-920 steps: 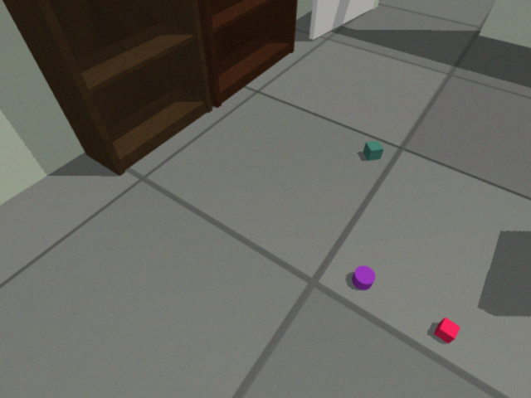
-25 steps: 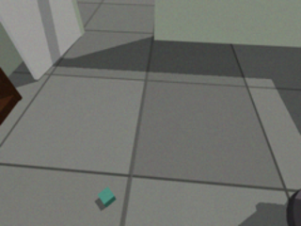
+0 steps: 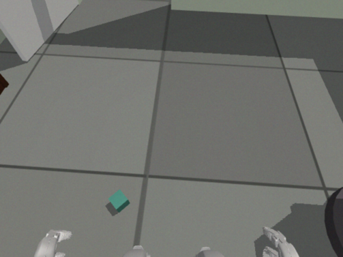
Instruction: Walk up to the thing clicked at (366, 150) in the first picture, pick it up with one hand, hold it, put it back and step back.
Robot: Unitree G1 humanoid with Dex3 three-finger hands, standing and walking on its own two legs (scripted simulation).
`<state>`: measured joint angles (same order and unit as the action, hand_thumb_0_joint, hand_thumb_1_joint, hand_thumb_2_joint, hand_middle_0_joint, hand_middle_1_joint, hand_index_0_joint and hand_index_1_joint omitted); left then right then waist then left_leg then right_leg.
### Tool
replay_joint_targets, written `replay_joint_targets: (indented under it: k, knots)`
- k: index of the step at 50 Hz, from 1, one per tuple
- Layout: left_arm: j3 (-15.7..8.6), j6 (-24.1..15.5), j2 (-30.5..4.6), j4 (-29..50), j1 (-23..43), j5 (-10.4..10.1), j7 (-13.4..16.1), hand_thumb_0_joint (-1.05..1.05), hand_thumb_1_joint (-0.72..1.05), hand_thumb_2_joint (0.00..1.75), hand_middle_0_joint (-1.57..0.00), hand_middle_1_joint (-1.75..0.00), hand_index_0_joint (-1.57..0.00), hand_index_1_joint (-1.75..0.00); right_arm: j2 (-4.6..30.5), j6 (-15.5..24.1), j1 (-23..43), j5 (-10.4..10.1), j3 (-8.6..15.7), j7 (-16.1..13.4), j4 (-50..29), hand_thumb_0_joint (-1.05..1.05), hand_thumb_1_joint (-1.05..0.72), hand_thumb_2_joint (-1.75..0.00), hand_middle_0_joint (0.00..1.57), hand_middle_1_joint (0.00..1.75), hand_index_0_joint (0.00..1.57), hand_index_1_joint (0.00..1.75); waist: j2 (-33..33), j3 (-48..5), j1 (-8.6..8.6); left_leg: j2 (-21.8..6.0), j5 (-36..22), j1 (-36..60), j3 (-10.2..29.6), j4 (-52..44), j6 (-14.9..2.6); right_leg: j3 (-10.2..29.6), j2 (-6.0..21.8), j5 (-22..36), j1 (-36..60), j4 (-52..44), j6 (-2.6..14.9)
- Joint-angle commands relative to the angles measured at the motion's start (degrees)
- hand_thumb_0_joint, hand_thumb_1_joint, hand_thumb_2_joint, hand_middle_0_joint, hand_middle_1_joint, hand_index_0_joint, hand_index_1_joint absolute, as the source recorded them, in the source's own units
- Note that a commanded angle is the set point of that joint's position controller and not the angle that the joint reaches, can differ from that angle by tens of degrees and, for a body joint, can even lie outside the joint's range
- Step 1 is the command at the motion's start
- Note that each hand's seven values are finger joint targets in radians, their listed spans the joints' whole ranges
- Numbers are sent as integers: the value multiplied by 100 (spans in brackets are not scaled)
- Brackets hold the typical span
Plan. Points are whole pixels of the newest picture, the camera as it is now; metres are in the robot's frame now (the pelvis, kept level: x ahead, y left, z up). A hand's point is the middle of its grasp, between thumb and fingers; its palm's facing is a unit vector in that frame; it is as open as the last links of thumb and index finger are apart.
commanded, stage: rise first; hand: left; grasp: from above
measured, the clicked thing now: (119, 201) +0.43 +0.27 -0.69
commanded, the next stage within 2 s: none
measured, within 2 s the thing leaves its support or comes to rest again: neither
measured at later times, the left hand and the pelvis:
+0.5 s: hand out of the picture +0.14 +0.27 -0.21, palm faces -0.17 -0.75 -0.64, open 13.3 cm; pelvis -0.01 +0.00 -0.06, yaw +0 degrees
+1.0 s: hand (90, 220) +0.28 +0.30 -0.41, palm faces -0.25 -0.25 -0.94, open 13.8 cm; pelvis -0.08 -0.01 -0.27, yaw -3 degrees
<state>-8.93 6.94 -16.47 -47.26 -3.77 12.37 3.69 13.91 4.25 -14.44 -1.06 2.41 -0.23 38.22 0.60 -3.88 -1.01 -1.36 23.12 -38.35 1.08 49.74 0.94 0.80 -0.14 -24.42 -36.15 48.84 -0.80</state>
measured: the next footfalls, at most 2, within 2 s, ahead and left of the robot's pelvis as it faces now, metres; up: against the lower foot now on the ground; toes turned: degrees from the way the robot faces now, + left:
none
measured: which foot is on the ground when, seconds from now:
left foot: down 0.00-1.00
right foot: down 0.00-1.00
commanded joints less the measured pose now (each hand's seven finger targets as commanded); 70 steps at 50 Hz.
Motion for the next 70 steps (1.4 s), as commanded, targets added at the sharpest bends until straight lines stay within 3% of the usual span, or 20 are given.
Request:
replay_joint_targets:
  k: [1, 5, 11, 18, 20, 23, 25, 30, 34, 38, 41, 44, 45, 47, 53, 55, 56, 59, 61, 70]
  knots:
    - [-370, -30, -1245, 1192, 25, 304, 230, 0, -48, 89, -19, -94, -18, -96, 884, 400, 78, 47, 311, -106, -830, 0, -87, -89, 20, 30, 20, 30, 173, -1292, 29, 98, -1283, 515, -91, -155, -105, -195, -84, 1165, 16, -131, 151]
    - [-308, 166, -1032, 1646, -330, 503, 360, 0, -46, 89, -19, -93, -18, -95, 851, 481, 84, 72, 299, -130, -939, 0, -85, -88, 20, 30, 20, 30, 358, -1379, 10, 53, -1250, 383, -31, 46, -68, -226, -93, 1055, -273, 155, 179]
    - [-220, 480, -846, 2202, -735, 559, 542, 0, -42, 84, -23, -90, -23, -90, 783, 554, 105, 88, 276, -189, -1080, 0, -88, -89, 20, 30, 20, 30, 329, -1623, -35, 14, -1353, 99, 14, 462, -89, -257, -90, 1082, -600, 508, 182]
    - [-208, 784, -872, 2515, -966, 728, 735, 0, -39, 82, -24, -88, -25, -88, 730, 589, 220, 96, 231, -292, -1207, 0, -88, -89, 20, 30, 20, 30, 217, -1777, -27, 43, -1310, -409, -12, 958, -132, -286, -95, 1144, -902, 887, 179]
    - [-214, 800, -954, 2505, -632, 807, 787, 0, -37, 80, -26, -87, -27, -86, 753, 606, 275, 98, 213, -316, -1180, 0, -88, -89, 20, 30, 20, 30, 328, -1717, -57, 38, -1217, -620, 20, 1060, -95, -298, -87, 980, -1201, 1095, 202]
    - [-156, 745, -1049, 1947, -42, 1176, 898, 0, -40, 82, -23, -86, -24, -86, 753, 651, 344, 104, 191, -357, -1085, 0, -89, -89, 20, 30, 20, 30, 131, -1645, -166, 64, -837, -1210, -7, 1534, -148, -288, -103, 821, -1693, 1454, 184]
    - [-190, 626, -1131, 1550, 459, 1395, 1032, 0, -40, 83, -24, -85, -24, -85, 781, 691, 483, 143, 169, -345, -969, 0, -91, -90, 20, 30, 20, 30, 267, -1666, -113, 72, -619, -1734, 1, 1878, -107, -303, -87, 519, -2296, 1942, 222]
    - [-83, 304, -1252, 1112, 1143, 2054, 1438, 0, -43, 88, -20, -87, -19, -87, 904, 726, 553, 158, 236, -282, -745, 0, -91, -90, 20, 30, 20, 30, 501, -2544, 7, 117, -483, -2351, -9, 2677, -64, -263, -107, 339, -3279, 2867, 244]
    - [165, 277, -1319, 793, 1871, 2512, 1837, 0, -53, 98, -13, -89, -11, -92, 975, 644, 571, 161, 260, -219, -458, 0, -90, -90, 20, 30, 20, 30, 518, -3245, -89, 77, -805, -2714, 36, 3388, -89, -295, -151, 597, -3967, 3490, 231]
    - [-79, 344, -1893, 279, 2839, 2949, 2281, 0, -54, 99, -17, -85, -12, -90, 1066, 592, 549, 233, 204, -191, -136, 0, -89, -90, 20, 30, 20, 30, 445, -3787, -48, 62, -804, -3368, 14, 4062, -94, -341, -164, 682, -4427, 4047, 224]
    - [-114, 464, -2193, -172, 3716, 3325, 2583, 0, -49, 96, -18, -85, -15, -88, 1053, 536, 540, 304, 142, -175, 14, 0, -89, -90, 20, 30, 20, 30, 241, -4030, -34, 47, -257, -4014, -76, 4460, -127, -322, -186, 392, -4565, 4225, 210]
    - [-159, 588, -2416, -700, 4502, 3339, 2733, 0, -48, 94, -19, -87, -17, -89, 973, 551, 622, 413, 92, -141, 116, 0, -89, -90, 20, 30, 20, 30, 231, -4247, -31, 36, 348, -4485, -153, 4845, -144, -268, -190, -222, -4793, 4372, 194]
    - [-42, 603, -2351, -963, 4698, 3353, 2737, 0, -47, 94, -20, -87, -18, -89, 923, 571, 639, 459, 97, -124, 169, 0, -89, -90, 20, 30, 20, 30, 184, -4178, -114, 47, 562, -4744, -162, 4920, -145, -240, -196, -497, -4898, 4403, 186]
    - [-91, 643, -2519, -1346, 4854, 3298, 2728, 0, -46, 94, -20, -87, -18, -89, 841, 592, 690, 540, 103, -58, 258, 0, -89, -90, 20, 30, 20, 30, 39, -4075, -90, 46, 809, -5155, -168, 5122, -165, -113, -206, -993, -4952, 4382, 162]
    - [46, 664, -2579, -1941, 5903, 3437, 2721, 0, -45, 96, -24, -84, -20, -88, 841, 659, 457, 641, 74, 192, 513, 0, -89, -90, 20, 30, 20, 30, 272, -4148, -357, 59, 1104, -5588, -140, 5635, -200, -280, -288, -1314, -5599, 4865, 217]
    - [-66, 626, -2726, -2139, 6079, 3463, 2744, 0, -46, 96, -23, -84, -20, -88, 935, 723, 393, 654, 58, 260, 603, 0, -89, -90, 20, 30, 20, 30, 446, -4010, -426, 55, 1278, -5611, -56, 5656, -195, -439, -294, -1460, -6060, 5116, 252]
    - [-90, 607, -2785, -2292, 6069, 3461, 2748, 0, -45, 95, -24, -83, -20, -87, 916, 735, 395, 657, 34, 300, 646, 0, -89, -90, 20, 30, 20, 30, 528, -3942, -387, 51, 1316, -5664, -46, 5688, -184, -474, -299, -1465, -6135, 5215, 262]
    - [-229, 572, -2827, -2579, 6311, 3445, 2779, 0, -46, 95, -22, -85, -19, -88, 1026, 796, 191, 661, 4, 402, 753, 0, -89, -90, 20, 30, 20, 30, 662, -3900, -534, 16, 1335, -5634, 93, 5770, -170, -616, -262, -1276, -6507, 5570, 272]
    - [-410, 536, -3077, -2576, 6519, 3430, 2813, 0, -45, 95, -22, -87, -20, -90, 1052, 830, 127, 678, -25, 470, 792, 0, -89, -90, 20, 30, 20, 30, 851, -3939, -533, 4, 1273, -5575, 138, 5827, -157, -660, -237, -1150, -6636, 5742, 280]
    - [-449, 468, -3221, -2975, 7042, 3807, 2785, 0, -40, 97, -26, -91, -23, -93, 1188, 882, -279, 760, -79, 762, 996, 0, -90, -90, 20, 30, 20, 30, 1291, -3879, -792, -13, 641, -5710, 106, 6454, -153, -730, -270, -463, -7007, 6353, 312]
